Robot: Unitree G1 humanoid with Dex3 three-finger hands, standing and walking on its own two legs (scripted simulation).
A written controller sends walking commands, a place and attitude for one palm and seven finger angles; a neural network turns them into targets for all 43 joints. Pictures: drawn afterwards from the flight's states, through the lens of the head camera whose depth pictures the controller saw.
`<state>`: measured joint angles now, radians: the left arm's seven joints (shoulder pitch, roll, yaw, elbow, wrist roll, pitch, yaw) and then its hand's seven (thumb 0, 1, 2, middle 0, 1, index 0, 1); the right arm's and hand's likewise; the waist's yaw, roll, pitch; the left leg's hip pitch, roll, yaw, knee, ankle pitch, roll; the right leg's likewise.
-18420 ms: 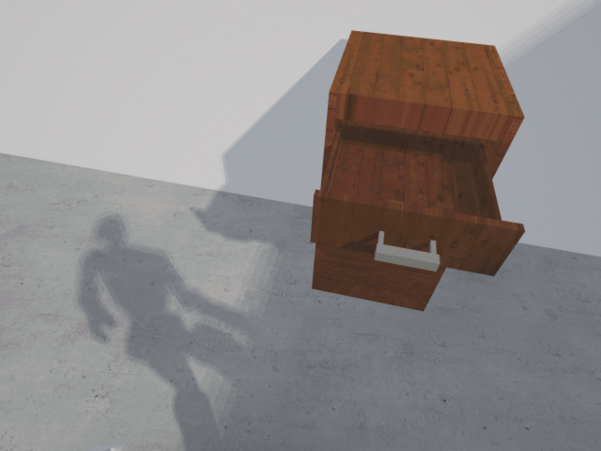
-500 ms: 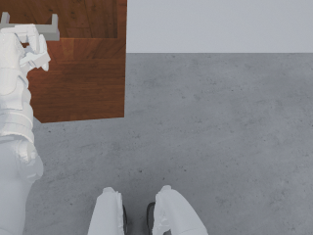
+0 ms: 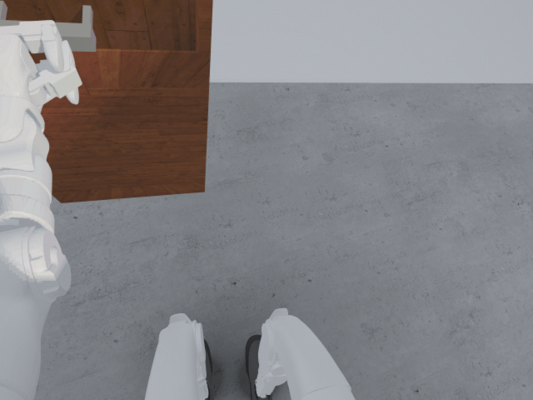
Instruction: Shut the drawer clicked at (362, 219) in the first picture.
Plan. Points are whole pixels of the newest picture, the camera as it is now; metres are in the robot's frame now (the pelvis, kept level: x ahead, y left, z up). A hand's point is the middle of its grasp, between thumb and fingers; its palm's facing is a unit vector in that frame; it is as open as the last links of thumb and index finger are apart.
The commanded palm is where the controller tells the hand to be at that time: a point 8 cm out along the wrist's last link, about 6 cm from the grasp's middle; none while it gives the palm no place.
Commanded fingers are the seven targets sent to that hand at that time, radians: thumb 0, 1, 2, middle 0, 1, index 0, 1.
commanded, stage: pull the fist back off the drawer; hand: left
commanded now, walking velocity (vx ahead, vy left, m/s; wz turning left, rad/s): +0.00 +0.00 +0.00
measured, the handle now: (44, 23) +0.62 +0.26 +0.06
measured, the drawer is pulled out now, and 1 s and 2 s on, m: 0.00 0.00 0.00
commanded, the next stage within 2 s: draw the hand back to the body in 0.34 s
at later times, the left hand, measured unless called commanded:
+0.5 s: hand (61, 95) +0.51 +0.22 +0.06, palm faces +0.09 -1.00 -0.02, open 3.3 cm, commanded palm +0.47 +0.25 +0.08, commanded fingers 0.00 0.90 0.90 -1.40 -1.60 -1.40 -1.60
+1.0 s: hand out of the picture +0.37 +0.22 +0.16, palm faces +0.09 -0.99 -0.11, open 3.3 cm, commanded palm +0.34 +0.27 +0.18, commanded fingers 0.00 0.90 0.90 -1.40 -1.60 -1.40 -1.60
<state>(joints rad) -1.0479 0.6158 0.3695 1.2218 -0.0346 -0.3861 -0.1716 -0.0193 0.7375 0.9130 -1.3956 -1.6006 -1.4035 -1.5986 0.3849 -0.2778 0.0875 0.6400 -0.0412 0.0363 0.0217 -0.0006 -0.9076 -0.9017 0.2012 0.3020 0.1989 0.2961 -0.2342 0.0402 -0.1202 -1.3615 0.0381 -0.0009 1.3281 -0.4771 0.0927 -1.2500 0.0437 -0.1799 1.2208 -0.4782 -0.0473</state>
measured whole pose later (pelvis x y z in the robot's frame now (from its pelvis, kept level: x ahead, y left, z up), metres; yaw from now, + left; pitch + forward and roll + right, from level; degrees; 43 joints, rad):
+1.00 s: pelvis +0.06 +0.00 +0.09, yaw +3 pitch +10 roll -3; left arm -0.08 0.33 0.18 0.30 -0.21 -0.25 -0.15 0.02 0.90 0.90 -1.40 -1.60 -1.41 -1.60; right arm 0.25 -0.26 0.04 0.53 0.06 0.04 -0.04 0.01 -0.91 -0.90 0.20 0.30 0.20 0.30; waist -0.03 0.04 -0.12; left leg -0.65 0.00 0.05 0.89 -0.43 0.08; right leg -0.57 0.04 -0.10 0.81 -0.43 -0.04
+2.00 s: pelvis +0.07 -0.03 +0.13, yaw +3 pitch -4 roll -1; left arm 0.55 0.34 0.29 -0.47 -0.09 -0.13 0.10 0.02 0.89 0.90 -1.40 -1.60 -1.41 -1.60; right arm 0.23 -0.24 0.02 0.59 0.02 -0.10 -0.05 0.01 -0.91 -0.90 0.20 0.30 0.20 0.30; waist 0.05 0.08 0.00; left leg -0.15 0.00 0.05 0.48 -0.27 0.03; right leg -0.07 0.07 -0.08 0.39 -0.26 -0.07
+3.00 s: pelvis -0.06 +0.00 +0.11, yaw +2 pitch +3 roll -2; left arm 0.62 0.41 0.45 -0.63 -0.04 -0.28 0.14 0.02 0.89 0.90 -1.40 -1.60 -1.41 -1.60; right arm 0.19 -0.19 0.00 0.57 -0.03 -0.11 -0.04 0.01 -0.91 -0.90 0.20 0.30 0.20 0.30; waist 0.01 -0.01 0.02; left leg -0.53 -0.01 0.10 0.54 -0.07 0.10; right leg -0.19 0.06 0.04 0.56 -0.44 -0.01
